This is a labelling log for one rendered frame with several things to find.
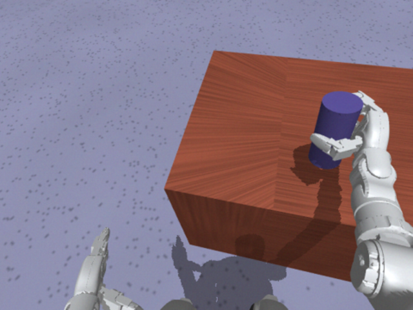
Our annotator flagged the left robot arm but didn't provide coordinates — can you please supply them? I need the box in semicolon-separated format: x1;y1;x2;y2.
64;293;100;310

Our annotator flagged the right robot arm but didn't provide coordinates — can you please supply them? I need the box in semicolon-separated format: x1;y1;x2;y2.
349;148;413;310

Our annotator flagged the right robot hand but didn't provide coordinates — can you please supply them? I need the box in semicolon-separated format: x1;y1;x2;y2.
310;90;390;161

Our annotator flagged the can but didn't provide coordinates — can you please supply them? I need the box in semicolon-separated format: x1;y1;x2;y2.
308;91;363;169

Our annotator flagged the left robot hand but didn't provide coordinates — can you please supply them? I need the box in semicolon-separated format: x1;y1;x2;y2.
74;227;144;310

